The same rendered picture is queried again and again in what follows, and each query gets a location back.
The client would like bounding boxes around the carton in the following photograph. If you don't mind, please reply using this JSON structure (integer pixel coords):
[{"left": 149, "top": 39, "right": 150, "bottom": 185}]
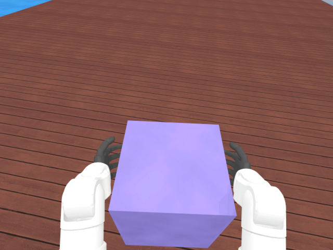
[{"left": 108, "top": 120, "right": 237, "bottom": 248}]

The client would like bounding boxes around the left robot forearm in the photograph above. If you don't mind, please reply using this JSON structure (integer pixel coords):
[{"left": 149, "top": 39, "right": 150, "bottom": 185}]
[{"left": 60, "top": 162, "right": 111, "bottom": 250}]

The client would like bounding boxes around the robot left hand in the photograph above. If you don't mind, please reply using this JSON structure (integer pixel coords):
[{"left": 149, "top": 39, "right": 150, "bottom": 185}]
[{"left": 93, "top": 136, "right": 122, "bottom": 179}]

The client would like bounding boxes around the robot right hand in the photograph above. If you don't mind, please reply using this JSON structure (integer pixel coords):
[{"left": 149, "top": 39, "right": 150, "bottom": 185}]
[{"left": 224, "top": 142, "right": 251, "bottom": 186}]

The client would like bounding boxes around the right robot forearm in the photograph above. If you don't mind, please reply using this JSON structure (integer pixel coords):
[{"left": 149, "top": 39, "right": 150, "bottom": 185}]
[{"left": 233, "top": 169, "right": 286, "bottom": 250}]

